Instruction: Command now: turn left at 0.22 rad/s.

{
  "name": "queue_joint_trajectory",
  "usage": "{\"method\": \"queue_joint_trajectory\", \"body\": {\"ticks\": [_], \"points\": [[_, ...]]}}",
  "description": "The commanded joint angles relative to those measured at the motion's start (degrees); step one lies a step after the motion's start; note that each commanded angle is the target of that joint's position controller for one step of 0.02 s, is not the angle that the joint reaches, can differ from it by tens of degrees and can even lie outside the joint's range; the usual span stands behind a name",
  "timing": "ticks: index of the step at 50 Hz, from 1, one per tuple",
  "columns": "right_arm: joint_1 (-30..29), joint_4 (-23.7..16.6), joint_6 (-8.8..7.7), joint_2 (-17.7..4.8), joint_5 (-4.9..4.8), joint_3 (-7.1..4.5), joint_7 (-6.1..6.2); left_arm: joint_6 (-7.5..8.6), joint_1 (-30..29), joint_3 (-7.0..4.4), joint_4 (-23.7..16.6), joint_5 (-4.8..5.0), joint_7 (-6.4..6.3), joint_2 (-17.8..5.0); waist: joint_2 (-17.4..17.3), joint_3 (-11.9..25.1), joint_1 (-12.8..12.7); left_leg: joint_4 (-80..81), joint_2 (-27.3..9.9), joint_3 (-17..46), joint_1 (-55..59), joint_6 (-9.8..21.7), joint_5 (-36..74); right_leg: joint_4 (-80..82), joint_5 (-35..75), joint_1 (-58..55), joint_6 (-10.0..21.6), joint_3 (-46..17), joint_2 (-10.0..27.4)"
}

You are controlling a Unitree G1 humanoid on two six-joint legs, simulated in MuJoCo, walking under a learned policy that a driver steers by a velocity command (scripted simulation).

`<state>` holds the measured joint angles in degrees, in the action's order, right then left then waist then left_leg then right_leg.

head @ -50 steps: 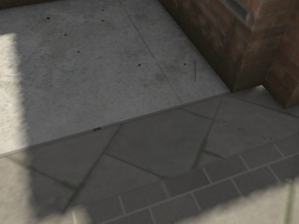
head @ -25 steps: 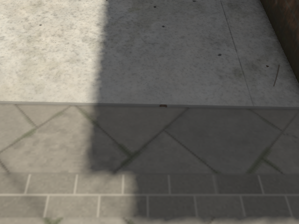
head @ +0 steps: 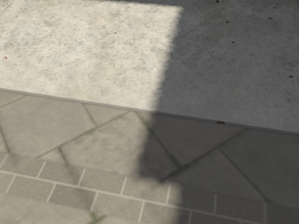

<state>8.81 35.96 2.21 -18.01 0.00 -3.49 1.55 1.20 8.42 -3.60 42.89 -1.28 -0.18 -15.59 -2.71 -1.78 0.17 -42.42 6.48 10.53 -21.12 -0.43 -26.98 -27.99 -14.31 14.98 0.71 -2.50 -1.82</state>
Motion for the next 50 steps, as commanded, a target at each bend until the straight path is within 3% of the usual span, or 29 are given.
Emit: {"method": "queue_joint_trajectory", "body": {"ticks": [1,3,4,7,8,10,11,12,13,14,15,16,18,23,26,28,29,30,31,32,33,34,35,36,38,41,45,48,50], "points": [[2.33,-2.38,-0.61,-9.09,-0.17,-3.40,0.54,0.99,-2.98,-1.65,-4.22,0.56,-0.50,-8.61,10.15,4.70,1.04,-17.54,-2.59,-0.14,-6.09,-3.72,-6.45,9.16,22.64,-6.85,13.74,-17.79,18.50],[2.78,-1.57,-0.19,-3.58,0.63,-1.51,0.11,0.94,-2.00,-0.38,-2.54,1.65,-0.43,-6.03,9.85,4.89,1.18,-10.72,-5.86,-2.42,-5.18,-4.91,-0.52,11.43,5.93,-7.69,10.56,-15.08,14.28],[0.89,-1.97,-0.53,-2.36,0.45,-0.88,-0.35,0.26,-0.61,-0.89,-1.96,2.17,-0.47,-7.62,11.98,3.04,-0.33,-6.54,-5.41,-6.45,-5.07,-5.13,0.36,13.25,-2.59,-7.31,10.12,-14.55,12.06],[-3.54,-3.05,-2.63,-2.47,-0.70,-0.75,-0.86,-1.24,2.60,-1.82,-1.94,2.23,-1.12,-10.85,14.07,0.48,-2.82,5.66,-3.85,-10.19,-0.32,-3.75,-1.76,14.58,-9.09,-5.44,10.78,-16.79,11.16],[-2.53,-2.47,-3.38,-2.88,-0.99,-0.99,-0.97,-1.38,3.33,-1.98,-1.90,2.54,-1.18,-11.28,13.51,0.66,-2.44,11.31,-3.59,-10.45,2.36,-2.71,0.87,14.21,-9.72,-5.23,10.97,-17.56,11.21],[0.23,-0.73,-4.44,-2.40,-0.45,-1.22,-0.82,-1.55,1.52,-1.61,-2.51,2.85,-1.41,-10.23,11.69,0.65,0.38,25.48,-3.20,-10.88,11.85,-0.74,15.09,10.76,1.32,-2.27,9.59,-16.67,9.31],[2.73,-0.36,-4.65,-4.04,-0.01,-1.69,-0.42,-1.14,0.87,-1.10,-3.12,2.67,-1.45,-8.46,10.62,3.95,1.58,26.17,-6.25,-8.59,20.06,0.10,19.00,7.35,7.94,0.76,7.08,-15.62,8.11],[7.19,-0.17,-4.46,-7.01,0.59,-2.33,0.28,-0.41,-0.27,-0.19,-4.22,1.97,-1.13,-5.25,5.36,8.19,2.94,23.20,-13.46,-3.62,28.82,1.76,26.31,-0.49,6.45,6.48,3.40,-12.05,5.31],[7.25,0.60,-3.76,-12.20,1.45,-3.72,0.15,0.14,-0.10,0.12,-6.01,2.53,-1.18,-3.51,-9.13,7.06,1.53,22.68,-20.57,4.78,26.02,7.81,28.80,-8.07,-7.50,13.38,-0.19,-2.69,-1.11],[6.77,-0.06,-3.51,-9.75,1.54,-3.43,0.16,0.30,-0.50,-0.70,-6.16,2.41,-1.13,-7.10,-9.44,4.80,2.94,24.53,-26.31,9.90,24.36,13.55,31.91,-17.49,-18.90,17.46,-2.24,-1.04,0.58],[6.48,-0.19,-3.48,-7.43,1.57,-2.71,0.43,0.03,0.08,-1.90,-5.85,2.82,-0.87,-9.58,-7.50,2.87,2.87,24.70,-27.85,9.86,24.24,15.52,36.79,-27.49,-21.51,21.56,-3.21,-1.63,1.82],[5.12,-0.55,-3.59,-6.41,1.32,-2.33,0.57,-0.69,2.17,-2.39,-4.74,3.03,-0.77,-9.42,-5.43,2.63,1.58,24.02,-26.33,6.40,24.27,14.62,39.03,-32.41,-20.41,22.96,-3.79,-2.24,2.73],[2.16,-0.59,-3.78,-5.80,0.03,-2.24,0.67,-1.95,2.06,-2.13,-4.96,2.81,-0.54,-7.40,-4.79,0.39,0.82,24.15,-24.32,0.13,23.22,12.58,43.63,-31.79,-14.17,24.88,-4.86,-2.21,4.32],[0.74,0.12,-2.39,-7.63,0.05,-3.04,1.12,-2.68,-1.77,-0.75,-8.61,2.69,1.48,-4.28,-5.73,1.68,1.81,24.30,-21.28,-9.74,18.30,11.70,44.40,-19.74,-4.45,15.73,-5.43,3.63,4.46],[0.86,0.73,-2.22,-9.41,-0.93,-3.59,0.64,-2.97,-1.96,-1.39,-10.34,2.63,2.56,-6.14,-5.71,2.92,1.54,21.22,-22.71,-11.03,17.52,10.74,45.19,-13.52,-2.78,10.67,-3.12,5.81,3.47],[-0.38,0.80,-2.72,-9.68,-2.11,-3.67,0.18,-3.33,0.32,-2.18,-10.59,2.53,2.78,-7.21,-4.99,3.84,-0.43,15.96,-22.65,-12.40,16.54,8.92,45.76,-7.09,0.35,5.75,-0.72,7.16,2.04],[-0.54,0.98,-3.15,-8.82,-2.48,-3.44,-0.04,-3.35,4.02,-3.00,-9.78,2.29,2.43,-8.37,-3.44,5.57,-2.48,9.24,-20.54,-14.97,14.07,6.95,46.65,-1.76,5.23,-1.18,0.98,7.81,0.07],[2.60,1.84,-3.81,-6.98,-1.76,-2.90,-0.46,-3.28,8.53,-4.35,-9.19,1.97,1.44,-11.67,2.31,8.54,-4.20,-1.55,-16.80,-18.16,7.55,2.82,39.40,2.60,18.70,-11.80,3.75,3.34,1.18],[2.55,-0.87,-4.05,-1.39,2.31,-0.86,-0.65,-2.98,10.92,-5.58,-10.39,1.59,-0.09,-18.97,20.21,11.59,-2.71,-21.74,-8.97,-19.26,-10.79,-2.60,-6.78,1.49,47.05,-24.59,12.54,-19.83,17.90],[1.96,-1.06,-4.08,-4.46,1.33,-1.31,-0.67,-1.71,10.40,-4.66,-11.74,0.27,0.62,-17.61,16.58,19.55,-4.46,-31.78,-4.20,-7.16,-14.36,-3.43,-15.32,6.36,37.58,-23.16,23.50,-34.04,25.54],[-0.34,-0.99,-3.60,-7.28,-0.48,-2.03,-0.69,-0.74,7.11,-3.78,-12.01,0.79,1.11,-14.68,10.17,14.39,-4.30,-34.12,-6.77,-5.21,-16.45,-3.10,-12.10,7.79,30.60,-19.28,21.93,-28.33,23.32],[-1.39,-1.12,-3.35,-7.54,-0.60,-2.11,-0.46,-0.32,4.57,-3.28,-11.45,1.79,0.92,-12.71,8.17,9.57,-2.84,-31.42,-8.22,-5.36,-17.20,-2.36,-7.61,8.04,24.53,-15.26,18.41,-23.35,19.71],[-1.46,-0.35,-3.00,-7.44,0.07,-2.27,0.17,-0.53,2.32,-2.88,-11.60,2.34,0.58,-11.59,5.55,7.39,-1.80,-27.64,-9.44,-5.26,-16.46,-2.29,-3.72,8.45,20.03,-11.90,15.44,-20.39,16.96],[-1.29,-0.45,-2.67,-7.85,0.49,-2.49,0.54,-0.86,0.13,-2.69,-11.93,2.31,0.19,-11.52,6.55,6.12,-0.54,-24.07,-9.60,-5.23,-13.43,-2.58,-0.72,8.98,19.23,-7.58,14.13,-18.26,14.98],[0.70,0.47,-2.44,-6.14,0.57,-2.10,0.36,-1.41,-1.41,-2.67,-12.48,1.39,-0.47,-11.74,8.21,6.78,0.70,-20.28,-7.72,-6.55,-8.68,-3.54,2.70,9.53,21.27,-3.86,13.66,-15.70,12.59],[0.36,0.64,-2.32,-4.35,0.50,-1.37,0.41,-1.90,-0.64,-3.07,-12.20,1.68,-1.20,-12.39,8.49,7.62,0.06,-11.76,-6.53,-6.37,-6.82,-4.81,4.62,9.11,18.43,-3.55,13.77,-15.89,11.47],[-1.47,0.02,-2.47,-4.07,0.12,-1.22,-0.07,-2.68,-0.98,-3.35,-12.34,1.71,-1.38,-12.75,10.32,6.71,-0.98,-3.47,-5.30,-5.70,-3.27,-4.73,6.61,9.05,7.27,-0.47,12.90,-19.58,10.36],[-1.57,-0.71,-3.45,-4.84,-0.63,-1.59,-0.86,-2.88,-0.22,-3.19,-12.25,2.19,-1.00,-12.50,12.03,6.84,-1.38,2.86,-4.33,-6.58,0.22,-3.05,5.56,10.42,-11.87,1.08,12.35,-24.31,9.51],[0.84,-0.32,-4.51,-4.41,-1.22,-1.85,-1.37,-2.90,-0.73,-2.82,-12.18,2.54,-0.88,-11.93,12.12,5.61,0.70,11.64,-3.94,-7.54,6.52,-0.97,7.60,9.44,-18.89,4.33,10.90,-25.88,7.95]]}}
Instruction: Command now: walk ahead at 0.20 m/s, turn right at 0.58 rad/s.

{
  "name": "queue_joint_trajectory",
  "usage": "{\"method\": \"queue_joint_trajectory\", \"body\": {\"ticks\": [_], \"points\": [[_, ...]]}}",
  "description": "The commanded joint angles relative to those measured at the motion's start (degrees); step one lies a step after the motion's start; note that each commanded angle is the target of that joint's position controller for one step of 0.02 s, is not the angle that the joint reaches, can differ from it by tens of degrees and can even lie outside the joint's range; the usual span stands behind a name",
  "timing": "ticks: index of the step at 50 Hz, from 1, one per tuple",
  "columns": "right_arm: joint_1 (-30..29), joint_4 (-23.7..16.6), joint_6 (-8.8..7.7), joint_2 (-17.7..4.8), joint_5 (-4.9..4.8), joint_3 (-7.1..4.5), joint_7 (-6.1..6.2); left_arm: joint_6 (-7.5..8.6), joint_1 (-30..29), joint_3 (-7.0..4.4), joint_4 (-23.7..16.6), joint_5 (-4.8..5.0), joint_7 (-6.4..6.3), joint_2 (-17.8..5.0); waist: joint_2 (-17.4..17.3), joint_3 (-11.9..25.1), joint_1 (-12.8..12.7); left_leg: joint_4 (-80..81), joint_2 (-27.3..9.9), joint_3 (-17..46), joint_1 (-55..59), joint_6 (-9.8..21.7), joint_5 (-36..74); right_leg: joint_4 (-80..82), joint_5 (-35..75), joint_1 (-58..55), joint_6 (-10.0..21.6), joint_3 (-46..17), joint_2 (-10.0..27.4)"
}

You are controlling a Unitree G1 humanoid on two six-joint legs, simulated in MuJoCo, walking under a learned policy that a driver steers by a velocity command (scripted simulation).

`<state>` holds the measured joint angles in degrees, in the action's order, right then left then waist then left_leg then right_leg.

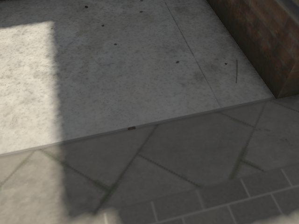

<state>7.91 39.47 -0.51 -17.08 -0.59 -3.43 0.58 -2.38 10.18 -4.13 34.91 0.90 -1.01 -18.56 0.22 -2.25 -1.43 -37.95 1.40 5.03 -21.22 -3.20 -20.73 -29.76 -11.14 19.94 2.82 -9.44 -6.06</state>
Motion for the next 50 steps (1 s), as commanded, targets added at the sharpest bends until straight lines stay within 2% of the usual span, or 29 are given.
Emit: {"method": "queue_joint_trajectory", "body": {"ticks": [1,2,3,4,5,6,8,11,16,19,21,22,23,24,25,26,27,28,29,30,31,33,36,39,42,45,47,49,50], "points": [[4.40,-2.90,-2.29,-5.23,-0.70,-2.19,-0.44,0.65,-2.77,-1.97,-4.24,0.53,-0.15,-8.03,8.12,5.40,4.05,13.56,0.41,-2.27,12.59,3.19,4.59,9.30,-24.66,3.05,6.93,-18.30,10.20],[8.61,-2.15,-2.61,-7.86,-0.16,-3.00,-0.04,0.86,-2.40,-1.16,-4.48,0.46,-0.26,-5.35,2.98,6.33,5.45,17.70,-7.28,4.59,21.18,6.02,0.44,0.26,-27.84,10.72,3.37,-14.15,6.80],[12.11,-1.53,-2.57,-12.34,1.34,-3.74,0.15,1.36,-1.96,-0.23,-5.74,0.64,-0.19,-1.50,-9.88,6.29,5.06,23.79,-19.26,21.96,25.50,11.58,-15.21,-17.20,-25.62,21.75,-0.22,-0.95,-1.37],[10.36,-1.71,-3.49,-13.83,3.14,-4.14,-0.66,2.53,-4.60,-1.11,-7.96,0.49,-0.16,-5.16,-13.20,0.59,4.24,28.46,-24.72,34.84,17.70,17.20,-23.76,-26.06,-20.93,27.67,-0.85,-1.59,2.17],[6.75,-2.74,-4.01,-10.03,2.15,-3.14,-0.33,2.89,-3.29,-1.95,-6.63,0.35,-0.06,-7.77,-10.30,-2.10,2.67,28.61,-22.56,30.63,16.29,16.72,-24.16,-30.12,-15.81,28.23,-1.44,-2.42,3.97],[5.18,-2.83,-4.17,-7.56,1.08,-2.37,0.09,2.95,-0.60,-2.20,-4.60,-0.01,0.10,-7.90,-9.12,-2.30,1.63,28.31,-19.17,24.79,17.06,14.44,-19.73,-31.81,-11.86,27.71,-2.48,-1.68,4.17],[7.10,-1.90,-4.34,-6.27,0.58,-1.74,0.46,3.61,0.20,-1.67,-3.14,-0.41,0.57,-5.41,-7.66,-2.15,2.52,28.60,-15.90,17.13,18.28,12.63,-10.74,-33.71,-5.73,27.65,-3.64,-0.29,4.78],[11.25,-0.34,-4.90,-6.25,0.87,-1.63,0.42,4.80,-2.94,-0.69,-3.53,-0.02,1.15,-2.82,-6.84,-2.17,4.35,29.67,-14.37,10.11,19.27,13.20,-1.04,-30.42,0.44,27.50,-4.39,2.44,5.93],[13.73,1.57,-4.18,-8.89,-0.13,-1.98,0.18,6.02,-10.42,1.01,-5.39,0.01,2.42,0.13,-8.05,-2.96,7.16,30.46,-13.57,3.09,16.89,13.39,9.51,-12.73,4.59,18.67,-5.55,9.32,8.51],[16.08,3.02,-3.68,-10.41,-0.85,-2.22,-0.33,6.52,-11.96,0.98,-5.66,0.67,3.37,-0.66,-8.65,-3.51,7.65,29.41,-15.09,2.27,16.42,13.49,11.79,-5.70,2.45,12.16,-4.07,11.28,7.44],[16.55,3.88,-3.14,-10.95,-1.46,-2.28,-0.48,7.00,-10.46,0.42,-5.70,1.02,3.63,-2.15,-9.22,-3.44,5.55,27.52,-16.91,4.36,16.86,13.05,16.06,-1.41,1.12,7.09,-2.05,10.73,6.70],[15.38,3.96,-2.86,-11.42,-1.60,-2.31,-0.41,7.21,-6.60,-0.26,-4.72,1.03,3.51,-3.30,-8.94,-1.72,2.41,23.90,-16.65,3.67,16.28,12.10,23.41,1.56,2.22,0.87,-0.77,11.17,5.70],[15.15,4.02,-2.82,-10.55,-1.52,-1.94,-0.38,7.20,0.51,-1.57,-2.45,0.86,3.02,-5.58,-6.96,2.82,-1.43,15.62,-14.12,1.15,14.40,10.60,32.10,3.94,3.34,-9.93,0.83,11.65,4.58],[14.52,3.19,-3.17,-7.91,-0.74,-0.90,-0.44,7.02,9.78,-2.81,-0.58,0.37,2.24,-8.38,-4.48,10.20,-6.08,2.33,-10.95,-1.58,6.77,8.22,29.04,2.46,3.33,-25.14,2.86,7.14,9.55],[17.29,0.25,-3.95,-1.09,0.30,1.20,-0.44,6.55,16.85,-3.96,0.18,-1.51,1.54,-14.54,10.96,19.85,-6.26,-20.52,-2.93,-5.83,-13.81,3.55,3.53,4.47,-4.34,-45.04,9.61,-16.48,26.70],[17.10,0.71,-4.83,-4.12,-1.26,0.46,-0.07,6.68,18.02,-3.08,0.58,-1.81,1.68,-11.29,13.38,22.18,-6.83,-31.19,-0.62,2.31,-19.09,3.17,-11.71,12.25,-12.45,-40.67,12.85,-30.76,30.43],[14.25,0.13,-4.83,-7.96,-2.68,-0.95,-0.26,6.78,14.20,-1.78,1.16,-1.18,1.83,-7.84,10.57,13.33,-5.51,-34.87,-3.72,3.36,-23.23,3.66,-7.99,13.49,-15.23,-34.06,11.07,-22.54,28.96],[11.60,-0.33,-4.60,-7.81,-2.48,-0.94,-0.42,6.84,10.62,-1.05,1.25,-0.65,1.87,-5.40,9.17,7.96,-3.85,-33.90,-6.18,1.31,-23.32,4.12,-3.33,14.74,-13.38,-27.59,9.47,-14.91,26.17],[10.39,-0.14,-4.24,-7.01,-1.64,-0.99,-0.42,7.01,7.24,-0.49,1.43,-0.72,1.96,-3.55,7.25,4.42,-2.18,-31.54,-7.60,0.89,-22.11,3.93,0.99,16.77,-9.57,-22.04,8.45,-9.73,23.48],[10.74,0.27,-3.53,-6.33,-1.25,-1.21,-0.47,7.53,5.06,-0.23,1.63,-1.16,2.03,-2.38,8.14,2.38,-0.47,-29.75,-8.94,1.14,-19.33,3.71,4.35,18.68,-4.51,-17.56,7.59,-4.85,21.41],[11.87,0.95,-2.84,-5.09,-1.33,-1.07,-0.66,8.04,3.62,-0.28,1.94,-1.47,2.03,-1.78,8.03,1.72,0.75,-29.58,-9.12,0.98,-16.91,3.44,6.83,20.18,-0.59,-14.87,7.28,-1.33,20.33],[12.06,1.19,-1.88,-3.12,-1.32,-0.79,-0.78,9.09,3.07,-0.63,3.14,-1.52,1.89,-1.81,5.77,0.57,1.90,-28.94,-8.86,1.17,-17.03,2.76,9.75,21.57,8.06,-12.93,7.59,4.00,20.00],[8.42,-0.43,-1.74,-2.50,-0.87,-0.66,-0.73,9.52,3.61,-1.08,4.98,-1.71,1.49,-2.80,3.67,-1.60,1.80,-21.63,-8.24,2.19,-20.04,1.93,15.95,22.61,14.21,-13.38,7.76,9.65,19.71],[2.44,-2.41,-2.33,-1.52,-0.61,0.06,-1.92,9.20,4.03,-1.39,6.08,-1.34,0.96,-4.43,2.62,-3.34,-0.02,-9.30,-7.47,-1.43,-17.79,2.62,23.88,23.61,15.43,-13.75,6.68,14.76,18.83],[-3.89,-5.21,-2.56,-0.67,-0.67,0.73,-3.29,8.36,7.33,-1.94,7.98,-0.69,0.54,-6.43,0.90,-5.31,-2.38,-2.17,-7.13,-4.28,-18.73,4.23,24.61,23.01,17.74,-18.45,6.33,17.04,20.79],[-6.87,-7.78,-2.58,-1.68,-0.82,0.46,-4.44,6.87,8.77,-2.32,9.24,-0.03,0.34,-7.87,1.34,-4.69,-2.26,1.72,-5.45,-7.06,-18.72,6.62,19.85,18.31,28.76,-25.02,5.12,19.21,22.15],[-4.71,-8.44,-2.15,-3.74,-0.74,-0.57,-4.66,5.86,8.54,-2.76,9.21,0.16,-0.13,-9.82,3.82,-0.56,0.11,1.61,-1.51,-10.58,-12.39,8.87,13.98,10.30,48.75,-27.73,3.96,20.74,22.02],[7.68,-6.26,-1.58,-8.20,-0.95,-3.12,-3.95,4.99,7.52,-2.84,8.66,0.55,-0.56,-10.79,4.37,7.12,7.50,3.92,2.96,-11.79,5.36,12.32,12.30,-8.18,56.16,-23.61,2.25,22.08,20.32],[16.79,-4.34,-0.86,-11.68,-1.04,-4.90,-2.82,5.38,7.60,-2.12,7.85,0.19,-0.77,-9.42,0.95,11.86,12.11,6.19,0.46,-5.07,22.62,14.92,13.89,-24.02,42.65,-11.20,0.02,22.02,17.99]]}}
Over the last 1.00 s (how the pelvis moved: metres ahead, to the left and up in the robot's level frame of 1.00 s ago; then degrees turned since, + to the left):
0.09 -0.02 0.00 -28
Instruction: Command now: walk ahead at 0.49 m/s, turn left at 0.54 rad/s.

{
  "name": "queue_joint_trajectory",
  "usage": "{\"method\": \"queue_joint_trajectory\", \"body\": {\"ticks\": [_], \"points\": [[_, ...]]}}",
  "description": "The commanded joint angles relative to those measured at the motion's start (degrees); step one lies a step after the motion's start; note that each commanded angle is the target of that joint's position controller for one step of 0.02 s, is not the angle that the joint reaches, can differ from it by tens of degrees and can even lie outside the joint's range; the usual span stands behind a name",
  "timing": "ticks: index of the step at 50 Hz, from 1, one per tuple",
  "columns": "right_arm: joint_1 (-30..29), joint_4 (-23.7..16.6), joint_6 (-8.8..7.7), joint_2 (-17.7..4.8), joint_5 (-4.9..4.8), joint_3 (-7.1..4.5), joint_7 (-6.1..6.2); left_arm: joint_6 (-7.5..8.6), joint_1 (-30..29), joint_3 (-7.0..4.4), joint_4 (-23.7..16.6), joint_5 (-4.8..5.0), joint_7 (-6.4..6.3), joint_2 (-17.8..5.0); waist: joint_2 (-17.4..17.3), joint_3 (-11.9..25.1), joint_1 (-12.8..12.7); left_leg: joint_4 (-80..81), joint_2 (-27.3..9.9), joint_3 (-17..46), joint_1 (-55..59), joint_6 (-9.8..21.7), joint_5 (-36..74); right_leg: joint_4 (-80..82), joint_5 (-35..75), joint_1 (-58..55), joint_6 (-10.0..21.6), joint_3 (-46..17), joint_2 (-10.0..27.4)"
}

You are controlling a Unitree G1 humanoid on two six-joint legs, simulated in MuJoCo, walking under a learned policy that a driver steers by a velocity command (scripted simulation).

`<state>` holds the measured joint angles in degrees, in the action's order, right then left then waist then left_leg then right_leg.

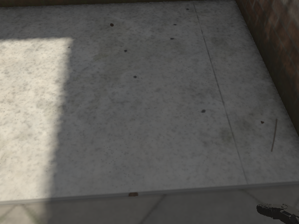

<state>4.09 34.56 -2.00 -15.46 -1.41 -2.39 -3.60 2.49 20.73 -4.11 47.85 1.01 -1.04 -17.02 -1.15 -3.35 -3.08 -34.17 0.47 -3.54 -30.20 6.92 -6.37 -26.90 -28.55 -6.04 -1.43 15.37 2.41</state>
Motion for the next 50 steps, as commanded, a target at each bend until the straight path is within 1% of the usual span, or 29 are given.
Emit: {"method": "queue_joint_trajectory", "body": {"ticks": [1,2,3,4,5,7,9,12,15,17,20,22,23,24,25,26,27,28,29,31,35,40,42,45,46,47,48,49,50], "points": [[19.14,0.34,0.32,-19.75,-0.38,-6.78,2.01,1.85,3.95,0.82,-8.16,-2.33,0.40,-1.43,-14.10,17.74,5.69,4.82,-14.84,35.53,52.54,15.66,-6.54,-49.45,-0.85,42.14,0.34,-6.51,-2.30],[21.18,-1.59,-0.61,-15.62,0.04,-5.55,1.80,4.23,-1.03,0.63,-8.98,-0.69,1.26,-5.60,-7.75,27.28,9.79,14.68,-19.89,53.33,56.31,19.48,-15.22,-56.63,-6.13,48.48,0.74,-20.86,-5.08],[19.20,-0.90,-1.33,-12.59,0.65,-4.68,1.64,5.28,-8.01,-0.28,-11.17,1.57,1.68,-8.85,-3.98,18.46,10.88,17.38,-18.09,45.00,50.53,15.35,-12.79,-54.97,-0.16,52.72,1.88,-22.21,-2.02],[15.60,-0.90,-1.73,-11.37,0.39,-4.29,1.67,5.86,-9.30,0.19,-11.93,1.26,1.43,-7.94,0.48,11.90,7.94,17.56,-15.61,37.73,41.46,13.17,-7.30,-49.37,5.08,51.54,2.47,-21.68,0.51],[11.76,-1.48,-1.83,-9.80,0.37,-3.78,1.76,5.88,-9.20,0.11,-11.29,-0.21,1.02,-7.64,2.58,8.15,5.30,17.85,-13.19,32.12,33.47,11.62,-0.35,-44.23,7.42,48.34,2.05,-21.22,2.34],[8.51,-2.51,-1.99,-8.41,1.44,-3.18,2.21,4.61,-6.99,-0.33,-10.62,-1.41,1.01,-8.11,0.38,6.38,2.20,20.12,-10.51,27.09,24.59,11.22,7.89,-39.95,10.27,41.82,0.69,-21.34,3.81],[8.79,-1.57,-2.24,-9.05,0.95,-3.32,2.76,3.48,-6.54,0.09,-10.33,-2.05,0.92,-6.51,0.21,5.40,1.55,21.04,-9.39,23.23,19.55,11.36,13.23,-35.28,11.89,40.24,-1.42,-19.70,3.78],[10.79,-0.10,-1.88,-10.81,0.59,-3.77,3.86,2.91,-12.89,1.13,-12.13,-2.16,0.79,-4.19,-0.86,3.22,3.46,21.07,-6.11,18.58,15.01,9.21,11.92,-22.98,21.68,39.62,-3.46,-18.37,2.25],[13.22,1.07,-1.18,-11.34,0.24,-3.89,4.38,3.35,-19.71,1.71,-13.39,-1.57,1.39,-3.15,-2.78,2.98,6.51,19.67,-4.02,17.78,13.43,6.20,4.38,-9.90,32.22,34.72,-3.59,-17.81,-0.95],[15.15,2.02,-0.88,-11.74,0.00,-4.04,4.42,3.78,-22.21,1.40,-14.11,-0.85,1.85,-4.13,-3.59,3.02,7.49,18.25,-5.25,20.69,15.07,5.62,1.10,-6.15,33.44,33.16,-3.20,-18.72,-2.05],[15.76,2.62,-0.47,-10.81,-0.21,-3.89,4.62,4.49,-21.93,0.26,-14.26,-0.49,2.40,-6.58,-5.19,3.43,6.44,13.28,-7.49,26.48,20.41,4.47,-1.84,-2.15,28.54,31.77,-1.27,-20.87,-2.28],[14.40,2.38,-0.13,-10.12,0.00,-3.81,4.63,4.99,-16.99,-0.71,-13.07,-0.30,2.30,-7.70,-6.75,4.16,3.33,9.00,-7.29,28.25,20.84,3.02,-0.54,0.15,24.81,25.60,1.03,-19.88,-2.37],[14.41,2.10,-0.19,-7.99,0.23,-3.09,4.50,5.28,-11.72,-1.59,-12.02,-0.77,1.93,-9.10,-6.02,7.40,0.70,2.53,-4.56,26.37,19.06,1.17,1.00,1.41,24.44,16.86,2.99,-20.27,-0.81],[15.49,1.21,-0.33,-4.12,1.08,-1.68,4.27,5.39,-3.59,-2.43,-11.47,-1.66,1.41,-12.02,0.86,15.44,-2.22,-13.59,-0.82,21.44,12.82,-1.09,-7.16,1.06,20.15,2.76,6.66,-29.80,9.03],[23.10,-0.66,-0.81,-1.67,-0.74,-0.76,4.24,4.59,0.52,-3.45,-9.45,-2.33,1.72,-16.45,19.86,20.93,1.43,-31.49,6.44,14.06,-7.27,-4.80,-28.95,7.53,5.76,-12.85,16.15,-57.52,21.24],[22.48,0.93,-0.70,-8.05,-1.48,-1.87,4.58,4.33,-0.76,-2.52,-10.09,-1.04,2.11,-11.04,14.03,16.82,0.12,-39.10,1.53,15.00,-14.50,-5.86,-26.11,10.43,-7.45,-10.56,15.71,-62.12,21.80],[16.26,0.43,-0.33,-11.11,-0.94,-2.80,4.61,3.96,-3.01,-1.56,-10.62,-0.83,1.82,-7.57,9.02,10.07,-1.43,-40.88,-0.35,13.81,-15.87,-6.28,-20.60,10.90,-5.06,-4.43,13.15,-52.45,19.18],[13.31,-0.09,-0.03,-10.76,-0.14,-2.89,4.73,3.61,-5.61,-1.03,-10.81,-1.31,1.71,-6.41,5.57,6.58,-0.69,-39.93,-2.18,12.18,-13.99,-6.64,-16.51,11.34,3.24,1.77,11.65,-44.50,16.57],[11.30,-0.79,-0.04,-9.99,0.41,-3.01,4.54,3.39,-7.02,-0.62,-10.31,-1.50,1.58,-5.18,5.33,3.75,-0.01,-37.51,-3.64,12.13,-13.04,-6.84,-13.78,12.34,10.07,6.21,11.29,-38.86,14.26],[11.67,-0.97,0.09,-7.17,-0.08,-2.58,3.95,3.77,-6.90,-0.24,-9.05,-1.79,1.50,-4.18,7.58,2.80,1.39,-34.03,-5.13,11.24,-8.86,-6.69,-11.32,14.85,16.64,10.94,11.04,-31.96,11.24],[8.56,-1.86,0.10,-3.87,0.49,-1.34,3.67,4.36,-5.14,-0.90,-6.14,-1.02,1.80,-6.30,5.71,1.58,1.66,-23.94,-5.21,10.20,-10.35,-7.40,-8.47,17.98,25.86,11.29,13.92,-25.99,11.74],[0.20,-3.21,-1.50,-2.42,0.71,-0.07,2.15,3.37,-3.39,-1.10,-3.60,0.02,1.69,-8.67,4.83,0.54,-0.80,-6.33,-5.20,5.34,-5.99,-7.28,4.38,18.57,31.52,10.60,12.55,-18.32,9.70],[-3.33,-4.22,-1.85,-2.53,0.33,0.05,1.64,2.87,-0.69,-1.16,-2.10,0.38,1.70,-9.50,4.98,-0.12,-2.02,-2.28,-4.40,4.04,-4.35,-6.84,5.40,18.25,31.87,9.09,12.17,-17.91,10.55],[-5.65,-5.51,-2.05,-4.04,0.12,-0.42,1.10,1.82,1.17,-1.35,-0.26,0.89,1.61,-10.59,6.02,-0.63,-1.28,2.00,-3.29,3.56,-2.92,-4.70,1.53,16.04,36.44,4.39,11.10,-18.13,12.98],[-4.55,-5.37,-2.10,-4.87,0.28,-0.81,1.02,1.47,0.95,-1.46,0.03,1.02,1.47,-11.13,6.47,0.23,0.02,3.34,-2.37,2.88,-0.11,-3.69,-0.02,13.80,41.98,3.36,10.51,-17.62,13.20],[-0.71,-4.38,-2.10,-6.13,0.58,-1.56,1.13,1.14,0.21,-1.52,0.17,1.15,1.28,-11.67,6.63,2.79,2.87,5.31,-0.80,1.54,6.49,-2.43,0.22,8.86,50.78,3.45,9.52,-16.02,12.39],[6.94,-1.91,-2.02,-8.28,0.89,-2.89,1.54,0.92,0.37,-1.09,0.38,1.18,1.15,-10.92,5.68,7.44,6.89,7.35,0.59,0.68,18.67,-0.80,2.03,-0.33,56.32,6.71,8.17,-14.37,10.04],[16.57,0.20,-1.69,-11.48,1.30,-4.23,2.36,1.16,-0.09,0.00,-0.61,0.20,1.04,-8.81,3.40,14.21,11.33,5.08,-5.54,6.94,35.32,1.65,2.93,-14.05,46.19,17.33,6.09,-13.27,7.60],[20.98,0.71,-1.37,-17.31,2.34,-5.28,2.96,2.00,4.99,2.33,-2.85,-0.73,1.41,-1.76,-11.23,22.59,9.24,8.48,-21.97,33.44,54.53,9.93,-6.19,-36.66,10.96,39.72,1.97,-12.16,-1.89]]}}
Over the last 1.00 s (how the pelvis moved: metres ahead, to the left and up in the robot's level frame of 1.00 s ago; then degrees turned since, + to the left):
0.42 -0.05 -0.02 8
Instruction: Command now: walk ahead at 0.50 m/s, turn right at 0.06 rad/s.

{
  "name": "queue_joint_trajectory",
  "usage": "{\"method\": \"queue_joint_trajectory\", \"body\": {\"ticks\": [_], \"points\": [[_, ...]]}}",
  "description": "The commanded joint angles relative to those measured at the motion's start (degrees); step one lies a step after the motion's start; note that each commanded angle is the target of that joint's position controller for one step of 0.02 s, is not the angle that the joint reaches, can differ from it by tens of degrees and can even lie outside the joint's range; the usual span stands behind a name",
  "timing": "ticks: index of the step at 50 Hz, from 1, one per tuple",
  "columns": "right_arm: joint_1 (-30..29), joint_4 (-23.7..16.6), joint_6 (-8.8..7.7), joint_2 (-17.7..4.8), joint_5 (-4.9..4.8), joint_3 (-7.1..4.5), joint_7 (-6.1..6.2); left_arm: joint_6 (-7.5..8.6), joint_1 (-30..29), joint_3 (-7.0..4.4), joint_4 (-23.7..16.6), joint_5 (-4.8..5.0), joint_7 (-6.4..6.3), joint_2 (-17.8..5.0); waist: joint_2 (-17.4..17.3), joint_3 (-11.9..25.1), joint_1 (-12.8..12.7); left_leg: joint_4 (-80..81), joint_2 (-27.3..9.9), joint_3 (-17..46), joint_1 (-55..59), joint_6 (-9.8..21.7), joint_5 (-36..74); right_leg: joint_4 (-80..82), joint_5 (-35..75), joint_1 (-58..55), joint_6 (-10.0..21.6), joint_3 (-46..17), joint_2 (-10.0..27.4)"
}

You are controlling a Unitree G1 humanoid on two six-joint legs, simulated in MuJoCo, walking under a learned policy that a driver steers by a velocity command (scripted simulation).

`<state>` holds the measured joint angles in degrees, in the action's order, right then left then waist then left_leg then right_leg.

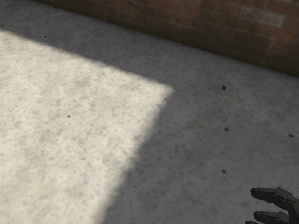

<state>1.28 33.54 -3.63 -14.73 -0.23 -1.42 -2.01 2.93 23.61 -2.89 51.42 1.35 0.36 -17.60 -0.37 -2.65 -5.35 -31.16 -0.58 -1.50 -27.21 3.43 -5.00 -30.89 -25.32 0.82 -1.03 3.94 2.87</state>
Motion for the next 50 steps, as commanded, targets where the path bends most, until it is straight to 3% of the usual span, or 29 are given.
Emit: {"method": "queue_joint_trajectory", "body": {"ticks": [1,2,3,4,5,7,10,15,20,21,23,24,25,26,27,28,29,30,31,32,34,36,39,44,47,48,49,50], "points": [[24.19,1.62,0.23,-13.41,0.72,-5.12,1.40,2.47,0.33,0.18,-5.30,-0.04,0.12,-5.12,-10.55,24.59,13.08,11.68,-23.23,41.22,49.40,14.50,-12.18,-41.25,-7.46,38.31,1.72,-10.08,-3.16],[20.79,2.10,-0.06,-10.98,0.41,-4.09,1.28,2.75,-3.56,-1.09,-6.88,1.56,0.34,-8.50,-8.53,14.96,12.24,12.89,-21.47,31.98,42.14,12.05,-11.63,-43.19,-4.06,42.52,2.25,-10.71,-0.47],[17.51,2.31,-0.34,-9.09,0.20,-3.53,1.15,2.72,-6.22,-1.02,-7.45,1.63,0.25,-7.89,-6.40,9.87,10.42,14.36,-18.62,24.36,34.92,10.39,-8.80,-41.00,0.68,41.79,2.35,-9.18,2.12],[14.49,2.70,-0.73,-7.25,0.31,-3.07,0.88,2.36,-7.25,-1.13,-7.46,0.78,0.08,-7.07,-5.18,6.15,8.63,16.66,-16.30,19.44,28.74,9.42,-6.18,-38.01,4.44,40.37,1.94,-8.82,3.58],[12.35,2.85,-1.39,-5.91,0.63,-2.78,0.76,1.52,-5.87,-1.40,-6.84,0.41,-0.06,-6.47,-6.31,4.77,6.58,18.91,-14.64,15.36,24.10,8.50,-3.47,-36.19,7.58,36.75,1.59,-9.47,5.00],[10.52,3.88,-2.61,-5.49,0.89,-3.05,0.67,-0.07,-3.64,-1.11,-5.76,0.47,-0.16,-3.87,-5.47,3.53,4.64,22.21,-13.90,10.29,19.06,8.69,1.40,-35.48,10.75,33.14,0.56,-9.47,5.11],[10.83,6.03,-3.44,-6.53,1.43,-3.63,1.21,-1.00,-6.80,-1.21,-7.14,0.30,-0.40,-2.91,-3.45,0.70,4.41,24.15,-13.64,3.94,18.49,8.39,6.95,-30.52,17.07,37.03,-0.48,-11.09,4.89],[12.63,8.30,-2.95,-8.85,0.99,-4.21,2.31,-0.29,-15.11,-0.39,-9.86,-0.24,1.24,-1.13,-1.86,-1.66,7.20,25.28,-12.49,-4.52,21.20,6.48,8.94,-13.95,30.12,36.67,0.23,-7.28,3.70],[17.21,11.21,-0.95,-10.94,-0.33,-5.06,2.72,-0.26,-23.09,0.04,-14.49,-0.25,3.01,-1.00,-1.01,-3.86,9.83,21.57,-15.68,-7.46,31.59,5.56,14.23,-6.07,25.39,40.40,3.02,-3.55,2.75],[17.26,11.47,-0.44,-11.39,-0.56,-5.21,2.81,-0.30,-23.49,-0.09,-15.27,-0.21,3.34,-1.30,-1.46,-3.47,9.44,19.60,-16.07,-8.11,33.28,5.06,18.75,-5.30,22.84,39.82,3.86,-2.44,2.02],[16.32,11.28,0.48,-13.01,-0.80,-5.62,3.24,-0.62,-21.26,-0.98,-16.00,-0.16,3.65,-2.94,-3.64,-0.07,7.10,12.28,-15.94,-9.76,35.10,3.72,37.93,-5.27,16.98,33.62,6.04,1.14,-1.59],[15.79,11.07,1.01,-13.69,-0.91,-5.77,3.50,-0.85,-16.94,-1.92,-15.41,-0.05,3.56,-4.52,-4.56,2.97,4.42,5.26,-15.46,-10.45,34.84,2.98,46.26,-5.52,14.34,27.62,7.43,2.65,-3.95],[14.84,10.78,1.40,-13.80,-1.18,-5.66,3.71,-0.98,-9.09,-3.48,-13.71,0.11,3.08,-7.06,-4.03,7.20,-0.21,-5.63,-13.77,-11.75,31.10,1.45,47.35,-2.50,16.01,16.33,9.40,3.07,-6.40],[14.75,9.85,1.09,-12.58,-0.71,-5.02,4.02,-1.49,-0.14,-5.49,-11.72,-0.15,1.96,-11.36,-0.11,11.84,-4.50,-22.01,-11.01,-11.76,19.08,-1.52,34.54,0.36,21.18,-0.34,12.12,-4.11,-3.81],[20.29,6.62,-0.32,-3.89,1.75,-2.44,3.21,-1.42,-1.68,-6.49,-12.37,-0.41,1.13,-18.16,16.13,16.19,2.84,-44.27,1.62,-8.64,-7.94,-6.48,-23.71,2.58,25.89,-20.00,23.14,-35.41,12.50],[17.07,6.71,-2.38,-7.64,0.42,-2.51,2.44,-0.61,-1.06,-5.23,-14.80,-1.04,1.33,-14.51,9.09,26.13,-0.63,-52.29,4.00,5.79,-12.46,-6.31,-32.42,9.00,31.46,-24.00,27.29,-49.54,17.95],[11.57,4.99,-3.15,-10.24,-1.60,-3.20,2.07,0.03,-3.77,-4.30,-14.96,-1.40,1.55,-11.46,5.44,19.83,-1.30,-51.50,0.80,7.82,-15.39,-5.26,-28.07,9.06,41.09,-19.35,24.29,-39.13,16.04],[10.36,4.61,-3.47,-9.55,-1.18,-2.88,2.43,0.36,-6.65,-3.94,-14.91,-0.60,1.49,-9.59,1.59,13.45,0.99,-46.53,-1.55,7.03,-15.13,-4.78,-23.76,8.35,45.88,-11.36,21.64,-30.97,12.78],[10.01,5.11,-3.24,-9.80,0.20,-3.19,3.02,0.18,-9.89,-3.62,-15.34,-0.05,1.20,-8.05,-0.55,9.49,3.03,-42.05,-3.28,6.36,-13.26,-5.20,-21.16,9.08,47.65,-3.90,19.62,-26.31,10.57],[10.68,5.15,-2.48,-10.60,0.67,-3.65,3.25,-0.02,-11.97,-3.14,-16.25,-0.61,0.77,-6.89,0.39,8.21,4.97,-39.84,-4.22,6.54,-9.00,-5.51,-19.34,10.51,49.88,2.41,18.93,-23.61,9.23],[12.26,5.19,-0.84,-9.08,0.97,-3.40,3.37,-0.28,-13.50,-3.33,-16.68,-1.38,0.34,-7.58,1.36,7.58,6.98,-35.01,-3.61,5.74,-5.02,-6.96,-17.53,11.99,54.58,9.05,18.74,-21.15,7.60],[12.01,5.10,0.05,-7.21,1.16,-2.72,3.73,-0.64,-13.21,-3.81,-16.14,-1.27,-0.34,-9.11,2.19,7.97,7.28,-27.75,-2.14,4.72,-3.71,-8.41,-14.59,11.57,57.86,12.14,17.91,-18.23,5.74],[8.56,4.49,0.60,-6.47,1.08,-2.19,3.64,-2.28,-12.88,-4.00,-15.64,-0.29,-1.62,-9.61,4.60,10.16,6.13,-17.92,0.11,4.62,-0.84,-9.44,-5.58,9.54,53.14,13.37,14.81,-16.74,3.02],[2.37,2.79,0.84,-7.62,0.34,-2.42,2.72,-4.25,-12.05,-3.80,-15.65,-0.32,-2.37,-9.15,7.03,9.57,4.01,-6.84,2.51,6.75,1.36,-8.94,-3.71,6.21,38.76,11.63,12.34,-23.51,3.14],[4.39,2.96,-0.05,-8.85,0.37,-3.31,2.41,-4.52,-14.39,-3.45,-16.63,-0.16,-2.48,-8.27,9.03,8.33,6.12,3.58,2.60,7.41,5.86,-6.69,-2.04,2.03,32.12,9.69,10.23,-28.85,2.24],[6.15,3.30,-0.53,-9.54,0.72,-3.65,2.56,-4.48,-15.02,-3.09,-17.11,-0.18,-2.51,-7.21,8.59,8.35,7.24,9.40,0.43,7.78,11.28,-5.02,5.83,-1.01,28.12,11.36,8.24,-28.51,0.05],[7.85,2.89,-0.58,-13.14,1.72,-4.36,3.10,-4.26,-12.69,-2.10,-17.75,-1.15,-2.41,-3.97,0.93,12.03,6.06,9.34,-10.79,16.45,20.56,-0.81,18.84,-10.92,14.09,16.31,5.31,-23.65,-4.01],[7.68,3.28,0.41,-15.29,3.38,-4.77,3.28,-4.16,-6.32,-1.82,-18.19,-0.82,-2.44,-2.83,-14.08,12.70,2.08,9.68,-22.36,31.95,28.27,10.28,32.50,-21.91,-15.07,29.00,1.66,-15.41,-12.48]]}}
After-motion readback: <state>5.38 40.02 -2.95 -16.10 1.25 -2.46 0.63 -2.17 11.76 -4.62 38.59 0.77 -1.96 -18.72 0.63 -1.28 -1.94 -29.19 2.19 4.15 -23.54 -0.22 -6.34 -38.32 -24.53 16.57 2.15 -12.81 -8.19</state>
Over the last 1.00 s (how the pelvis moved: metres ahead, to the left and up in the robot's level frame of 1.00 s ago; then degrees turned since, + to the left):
0.52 0.10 0.01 26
